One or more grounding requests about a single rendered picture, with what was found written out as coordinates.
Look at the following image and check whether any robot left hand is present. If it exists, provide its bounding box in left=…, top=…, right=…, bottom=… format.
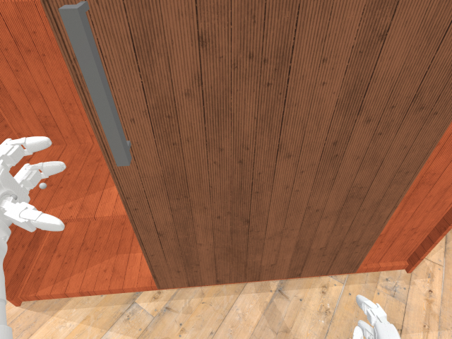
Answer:
left=0, top=136, right=66, bottom=232

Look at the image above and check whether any robot right hand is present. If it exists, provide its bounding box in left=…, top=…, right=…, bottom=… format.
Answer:
left=352, top=295, right=400, bottom=339

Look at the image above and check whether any handle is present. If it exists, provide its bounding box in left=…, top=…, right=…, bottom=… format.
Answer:
left=59, top=1, right=132, bottom=167

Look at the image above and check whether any wardrobe door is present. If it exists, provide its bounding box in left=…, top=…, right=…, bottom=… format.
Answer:
left=362, top=122, right=452, bottom=264
left=40, top=0, right=452, bottom=290

